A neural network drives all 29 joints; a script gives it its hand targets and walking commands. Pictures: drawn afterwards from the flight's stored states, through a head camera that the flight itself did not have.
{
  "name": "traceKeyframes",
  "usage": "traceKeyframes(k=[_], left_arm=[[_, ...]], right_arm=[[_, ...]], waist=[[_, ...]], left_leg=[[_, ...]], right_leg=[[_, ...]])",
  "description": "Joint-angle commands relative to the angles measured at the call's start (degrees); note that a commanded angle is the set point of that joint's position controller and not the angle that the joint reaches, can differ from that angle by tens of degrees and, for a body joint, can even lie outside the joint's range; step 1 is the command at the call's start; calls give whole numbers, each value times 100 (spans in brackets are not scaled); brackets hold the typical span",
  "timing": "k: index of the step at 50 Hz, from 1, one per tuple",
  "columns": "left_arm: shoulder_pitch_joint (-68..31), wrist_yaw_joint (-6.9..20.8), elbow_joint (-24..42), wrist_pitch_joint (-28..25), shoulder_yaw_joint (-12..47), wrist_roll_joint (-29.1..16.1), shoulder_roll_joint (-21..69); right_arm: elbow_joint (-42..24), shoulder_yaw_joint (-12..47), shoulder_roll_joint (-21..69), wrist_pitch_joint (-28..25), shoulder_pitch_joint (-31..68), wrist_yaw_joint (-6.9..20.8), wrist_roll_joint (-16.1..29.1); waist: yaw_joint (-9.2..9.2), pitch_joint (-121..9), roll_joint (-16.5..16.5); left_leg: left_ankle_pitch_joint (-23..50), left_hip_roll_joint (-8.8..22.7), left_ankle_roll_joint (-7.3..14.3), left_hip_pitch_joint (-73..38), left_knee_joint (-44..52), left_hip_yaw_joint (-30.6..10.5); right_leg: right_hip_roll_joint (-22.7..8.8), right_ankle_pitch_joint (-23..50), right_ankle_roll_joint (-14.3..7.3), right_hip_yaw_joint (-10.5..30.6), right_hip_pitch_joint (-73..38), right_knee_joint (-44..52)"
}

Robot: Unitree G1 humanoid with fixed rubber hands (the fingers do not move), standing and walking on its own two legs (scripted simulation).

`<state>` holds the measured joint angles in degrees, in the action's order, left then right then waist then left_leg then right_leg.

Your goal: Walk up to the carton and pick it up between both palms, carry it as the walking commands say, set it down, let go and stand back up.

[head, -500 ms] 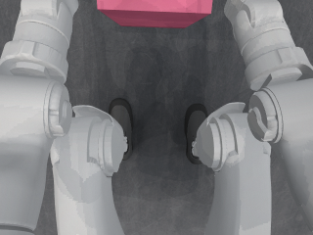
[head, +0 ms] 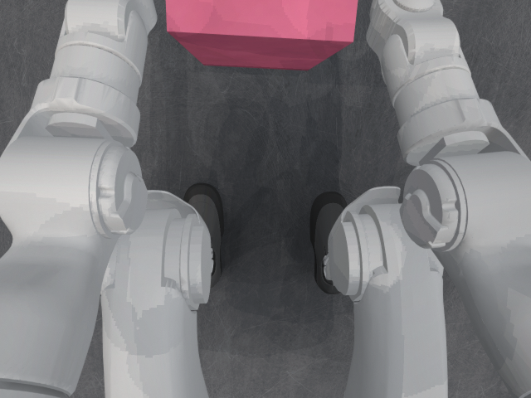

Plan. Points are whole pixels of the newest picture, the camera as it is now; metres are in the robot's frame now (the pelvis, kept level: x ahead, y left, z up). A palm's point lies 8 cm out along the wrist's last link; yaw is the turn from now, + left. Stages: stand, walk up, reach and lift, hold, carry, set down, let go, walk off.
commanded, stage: reach and lift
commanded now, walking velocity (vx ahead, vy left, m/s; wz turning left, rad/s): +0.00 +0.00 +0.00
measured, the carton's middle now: out of the picture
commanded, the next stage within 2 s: none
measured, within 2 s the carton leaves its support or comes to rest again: leaves its support in 0.36 s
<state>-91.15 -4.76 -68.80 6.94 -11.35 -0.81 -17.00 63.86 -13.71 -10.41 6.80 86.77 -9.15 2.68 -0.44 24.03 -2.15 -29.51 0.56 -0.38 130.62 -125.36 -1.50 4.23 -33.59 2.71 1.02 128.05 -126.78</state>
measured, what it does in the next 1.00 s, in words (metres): stands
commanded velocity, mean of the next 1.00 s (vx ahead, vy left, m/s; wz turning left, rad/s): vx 0.00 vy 0.00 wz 0.00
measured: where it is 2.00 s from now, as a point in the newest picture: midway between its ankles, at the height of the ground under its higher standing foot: (268, 255)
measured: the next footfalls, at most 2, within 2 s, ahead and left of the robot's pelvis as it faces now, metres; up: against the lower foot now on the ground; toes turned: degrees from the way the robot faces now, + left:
none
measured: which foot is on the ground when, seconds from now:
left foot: down 0.00-1.00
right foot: down 0.00-1.00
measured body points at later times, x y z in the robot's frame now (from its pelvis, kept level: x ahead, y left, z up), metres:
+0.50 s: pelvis +0.01 +0.00 +0.00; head +0.37 +0.02 +0.26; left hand +0.57 +0.17 -0.16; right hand +0.56 -0.10 -0.17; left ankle +0.13 +0.12 -0.33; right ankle +0.11 -0.13 -0.33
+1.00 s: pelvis -0.01 +0.00 +0.03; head +0.36 +0.02 +0.28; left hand +0.57 +0.17 -0.11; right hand +0.55 -0.10 -0.12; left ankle +0.13 +0.12 -0.33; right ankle +0.11 -0.13 -0.33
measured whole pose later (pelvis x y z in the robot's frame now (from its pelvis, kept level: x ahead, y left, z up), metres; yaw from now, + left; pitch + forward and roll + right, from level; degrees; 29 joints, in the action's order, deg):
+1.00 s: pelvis -0.01 +0.00 +0.03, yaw +1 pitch +29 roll -2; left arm -89.1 -4.6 -50.8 18.3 -19.6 6.0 -13.3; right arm 46.0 -19.4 -5.1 18.4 84.0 -13.4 -2.6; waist -0.5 30.1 -0.7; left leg -28.7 -1.7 -1.4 119.9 -120.1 -2.9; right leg 4.8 -33.6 3.1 1.3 116.8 -121.6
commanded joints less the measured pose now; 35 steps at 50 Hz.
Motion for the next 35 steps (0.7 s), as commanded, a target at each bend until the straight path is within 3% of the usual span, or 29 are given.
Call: traceKeyframes(k=[1,2,3,4,5,6,7,8,10,12,13,14,15,16,17,20,21,22,23,24,26,27,28,29,30,31,33,34,35], left_arm=[[-2074,1566,757,169,1063,-58,5610],[-1935,1597,793,189,898,-27,5728],[-2087,1668,908,187,947,-81,5681],[-2270,1726,1050,223,1006,-140,5764],[-2192,1709,1136,200,1150,-117,5775],[-1998,1720,937,285,1047,11,5762],[-1778,1747,899,301,1076,-83,6023],[-1939,1731,1100,237,994,-110,5941],[-1732,1801,922,323,1088,-62,6088],[-1661,1789,1145,299,1091,-98,6254],[-1855,1811,1140,299,1054,-44,6212],[-1899,1798,1120,279,1149,-111,6242],[-1796,1778,1183,279,1130,-123,6146],[-2022,1790,1260,284,1200,-143,6173],[-1740,1757,1124,310,1069,-2,6175],[-2219,1743,1643,299,1395,-242,6314],[-2227,1742,1642,357,1442,-301,6433],[-2100,1709,1510,390,1426,-262,6422],[-1843,1738,1096,467,1152,-18,6536],[-1900,1757,1337,466,1182,31,6417],[-2163,1740,1701,459,1318,-67,6486],[-2104,1757,1256,534,1199,41,6390],[-2250,1692,1791,493,1366,-5,6507],[-2306,1695,1842,548,1514,-129,6570],[-2224,1702,1336,654,1383,13,6725],[-2480,1656,1735,684,1551,-70,6590],[-2303,1715,1490,761,1405,-56,6710],[-2339,1726,1700,762,1341,-93,6705],[-2186,1771,1270,818,1118,101,6649]], right_arm=[[-1100,1182,5157,44,2881,1634,129],[-1359,1296,5341,37,3020,1652,207],[-1150,1291,5431,93,2854,1656,197],[-1050,1183,5413,129,2609,1667,108],[-1150,1258,5524,100,2716,1676,223],[-956,1189,5539,151,2571,1719,238],[-1545,1437,5512,44,3004,1689,367],[-1094,1333,5715,150,2656,1689,237],[-1459,1305,5644,37,2709,1698,255],[-1591,1481,5727,46,2803,1671,354],[-1152,1348,5856,133,2529,1697,244],[-1262,1307,5721,59,2585,1655,193],[-1564,1406,5722,26,2723,1647,311],[-1444,1316,5683,31,2658,1618,274],[-1526,1391,5724,58,2838,1630,255],[-1909,1534,5763,32,3057,1552,427],[-1950,1509,5682,51,3106,1538,309],[-2283,1675,5650,7,3399,1503,455],[-1954,1585,5871,80,3262,1530,382],[-1919,1503,5940,154,3146,1528,324],[-2061,1635,5968,212,3253,1505,377],[-1806,1470,5865,243,3211,1489,214],[-2221,1699,6090,236,3365,1507,457],[-2588,1838,6025,223,3717,1478,503],[-2220,1635,5898,282,3670,1470,285],[-2447,1704,5865,313,3854,1476,419],[-2280,1706,6041,446,3804,1515,323],[-2469,1668,6002,461,3876,1508,256],[-1963,1536,6190,554,3491,1527,162]], waist=[[-143,-6265,479],[-383,-6400,303],[-325,-6293,134],[-88,-6216,270],[-329,-6305,368],[-431,-6213,725],[-326,-6599,582],[-226,-6364,128],[-316,-6512,606],[-293,-6684,391],[-229,-6682,370],[-138,-6709,435],[-308,-6769,514],[-192,-6761,550],[-377,-6676,546],[-154,-7491,537],[111,-7549,395],[-124,-7750,539],[-281,-7613,499],[-123,-7566,423],[-180,-8048,297],[-138,-7777,454],[-315,-8537,402],[-239,-9098,464],[-79,-8953,556],[-145,-9189,806],[-123,-9142,463],[27,-9123,463],[-51,-8710,543]], left_leg=[[1414,-684,75,-3599,652,392],[1349,-707,103,-3524,602,485],[1434,-697,103,-3315,614,457],[1354,-675,63,-3096,512,439],[1556,-651,74,-3264,549,448],[1590,-634,69,-3362,568,495],[1706,-673,121,-3466,536,376],[1659,-677,151,-3235,575,404],[1862,-691,86,-3342,561,467],[2093,-708,143,-3287,592,345],[1941,-710,114,-3207,586,423],[2010,-726,86,-3268,596,414],[2119,-682,118,-3367,569,360],[2116,-702,85,-3332,569,397],[2031,-713,93,-3424,693,380],[2077,-714,64,-3655,666,425],[2176,-740,47,-3725,680,395],[2222,-716,54,-3931,680,399],[1913,-756,51,-3697,713,519],[1750,-701,94,-3526,767,461],[1872,-726,92,-3701,792,503],[1566,-693,37,-3510,783,562],[1902,-731,57,-4024,851,525],[2061,-733,45,-4353,811,541],[1684,-717,21,-4261,886,585],[1536,-691,2,-4588,902,619],[1475,-722,57,-4307,972,560],[1490,-736,35,-4238,970,615],[1249,-728,39,-4033,984,704]], right_leg=[[533,1304,-145,-538,-2191,795],[549,1210,-166,-483,-2418,855],[616,1358,-149,-583,-2378,825],[585,1385,-227,-491,-2362,844],[622,1512,-210,-498,-2333,752],[603,1465,-234,-415,-2067,813],[584,1587,-229,-541,-2254,688],[596,1561,-182,-565,-2257,780],[628,1757,-226,-546,-2224,747],[599,1990,-203,-547,-2370,700],[581,1882,-202,-516,-2304,762],[600,1916,-185,-522,-2233,776],[589,1955,-186,-505,-2171,712],[593,1932,-203,-494,-2151,764],[557,1802,-196,-511,-2099,761],[593,1961,-156,-567,-2429,801],[573,2062,-130,-595,-2527,898],[618,2016,-135,-642,-2607,822],[580,1736,-145,-563,-2575,929],[577,1749,-133,-582,-2644,994],[587,1899,-86,-591,-2963,991],[578,1605,-129,-594,-2763,1029],[597,1839,-80,-636,-2994,989],[588,1933,-102,-646,-3194,962],[540,1607,-86,-720,-3215,1051],[532,1446,-130,-658,-3147,1108],[532,1478,-116,-703,-3421,1132],[558,1486,-89,-725,-3415,1224],[531,1326,-124,-665,-3379,1299]])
